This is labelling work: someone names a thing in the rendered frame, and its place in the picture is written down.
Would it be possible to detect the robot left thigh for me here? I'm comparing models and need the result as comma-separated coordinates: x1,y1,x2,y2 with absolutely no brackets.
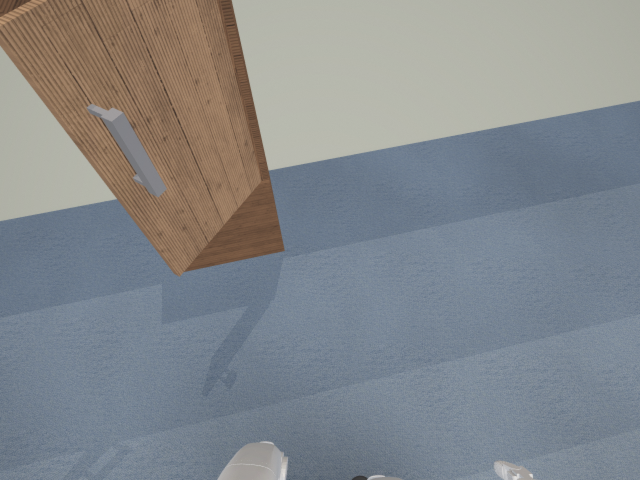
217,442,288,480

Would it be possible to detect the right robot hand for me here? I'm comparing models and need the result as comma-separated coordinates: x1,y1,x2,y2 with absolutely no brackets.
494,460,534,480

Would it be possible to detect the handle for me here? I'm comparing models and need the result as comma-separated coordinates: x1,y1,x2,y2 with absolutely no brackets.
87,104,167,197

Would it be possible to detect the cupboard door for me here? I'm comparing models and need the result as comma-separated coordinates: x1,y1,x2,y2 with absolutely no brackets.
0,0,261,277

